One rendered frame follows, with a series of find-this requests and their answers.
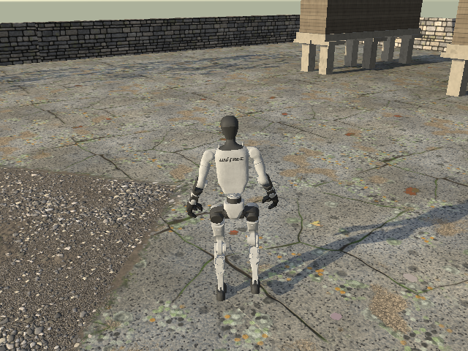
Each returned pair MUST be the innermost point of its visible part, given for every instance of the robot right foot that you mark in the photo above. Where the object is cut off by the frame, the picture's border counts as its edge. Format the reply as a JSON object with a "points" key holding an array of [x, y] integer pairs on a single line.
{"points": [[255, 288]]}

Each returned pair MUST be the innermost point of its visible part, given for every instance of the left robot hand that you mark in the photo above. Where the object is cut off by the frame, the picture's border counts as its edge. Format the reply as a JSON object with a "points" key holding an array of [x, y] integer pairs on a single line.
{"points": [[190, 207]]}

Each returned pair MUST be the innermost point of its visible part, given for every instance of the right robot hand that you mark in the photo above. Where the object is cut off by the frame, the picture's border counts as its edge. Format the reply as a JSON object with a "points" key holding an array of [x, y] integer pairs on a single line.
{"points": [[268, 199]]}

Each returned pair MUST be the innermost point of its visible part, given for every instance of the left robot forearm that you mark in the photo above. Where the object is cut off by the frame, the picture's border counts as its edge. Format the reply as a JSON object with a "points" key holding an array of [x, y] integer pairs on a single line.
{"points": [[196, 192]]}

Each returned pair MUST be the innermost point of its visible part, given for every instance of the right robot forearm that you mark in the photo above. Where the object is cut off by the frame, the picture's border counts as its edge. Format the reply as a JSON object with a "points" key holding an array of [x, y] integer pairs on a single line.
{"points": [[269, 188]]}

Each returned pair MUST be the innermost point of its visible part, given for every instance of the robot left upper arm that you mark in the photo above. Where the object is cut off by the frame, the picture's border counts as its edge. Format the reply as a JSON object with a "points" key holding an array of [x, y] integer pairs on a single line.
{"points": [[208, 156]]}

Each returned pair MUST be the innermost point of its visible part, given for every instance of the robot left thigh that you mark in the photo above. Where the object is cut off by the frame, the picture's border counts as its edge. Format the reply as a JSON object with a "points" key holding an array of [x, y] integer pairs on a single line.
{"points": [[217, 223]]}

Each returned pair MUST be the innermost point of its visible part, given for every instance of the robot right upper arm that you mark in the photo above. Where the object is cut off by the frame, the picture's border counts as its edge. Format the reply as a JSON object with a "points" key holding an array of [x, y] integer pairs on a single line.
{"points": [[259, 165]]}

